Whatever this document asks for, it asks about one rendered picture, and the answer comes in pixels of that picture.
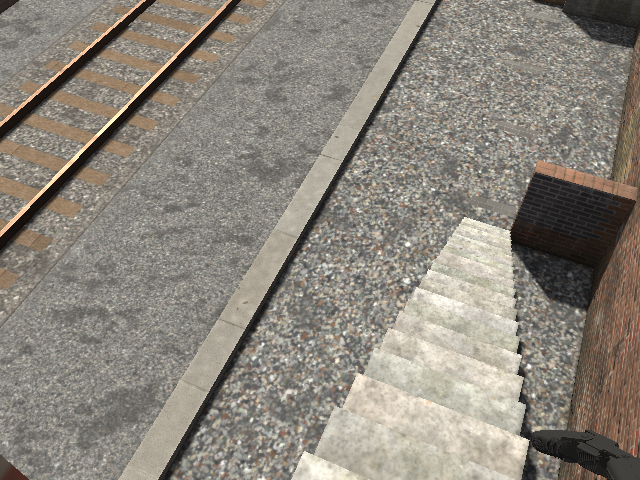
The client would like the robot right hand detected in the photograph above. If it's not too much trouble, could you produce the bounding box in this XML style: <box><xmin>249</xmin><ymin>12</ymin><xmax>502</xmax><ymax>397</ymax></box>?
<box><xmin>531</xmin><ymin>429</ymin><xmax>640</xmax><ymax>480</ymax></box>

